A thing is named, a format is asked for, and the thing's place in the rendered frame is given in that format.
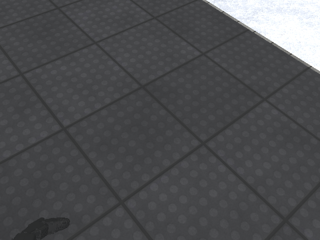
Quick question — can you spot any robot left hand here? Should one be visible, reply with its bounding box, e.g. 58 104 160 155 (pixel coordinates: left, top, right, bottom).
11 217 70 240

